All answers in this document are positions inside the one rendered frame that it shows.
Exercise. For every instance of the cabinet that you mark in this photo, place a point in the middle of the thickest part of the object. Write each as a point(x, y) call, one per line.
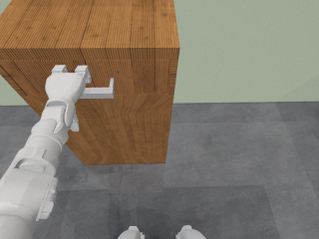
point(125, 129)

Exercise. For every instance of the left robot forearm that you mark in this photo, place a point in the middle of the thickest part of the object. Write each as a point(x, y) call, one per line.
point(48, 136)

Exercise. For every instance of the handle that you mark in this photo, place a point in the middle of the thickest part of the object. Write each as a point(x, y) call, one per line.
point(99, 93)

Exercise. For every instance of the left robot shin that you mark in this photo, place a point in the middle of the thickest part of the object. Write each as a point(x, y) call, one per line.
point(133, 228)

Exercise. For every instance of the drawer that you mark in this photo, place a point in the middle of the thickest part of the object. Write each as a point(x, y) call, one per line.
point(132, 76)

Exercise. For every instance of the robot left hand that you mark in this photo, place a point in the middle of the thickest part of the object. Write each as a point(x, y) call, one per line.
point(69, 86)

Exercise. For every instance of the robot left upper arm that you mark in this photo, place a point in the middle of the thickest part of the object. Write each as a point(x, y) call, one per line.
point(25, 197)

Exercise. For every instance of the robot right thigh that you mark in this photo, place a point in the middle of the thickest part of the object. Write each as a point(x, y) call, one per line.
point(189, 234)

